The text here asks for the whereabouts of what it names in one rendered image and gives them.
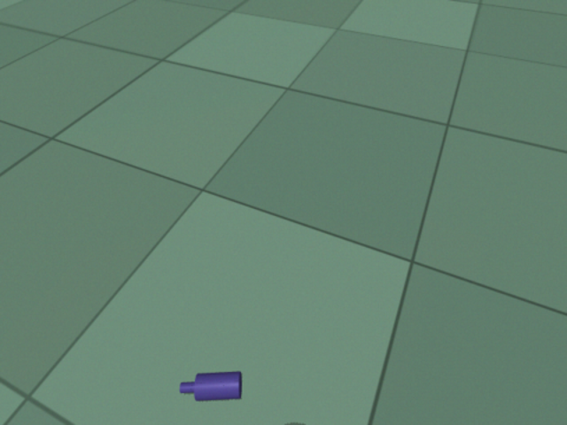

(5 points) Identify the bottle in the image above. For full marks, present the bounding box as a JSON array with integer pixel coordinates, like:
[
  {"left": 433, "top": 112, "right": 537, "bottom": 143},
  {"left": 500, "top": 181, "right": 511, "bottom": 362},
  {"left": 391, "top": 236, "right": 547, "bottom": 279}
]
[{"left": 180, "top": 371, "right": 242, "bottom": 401}]

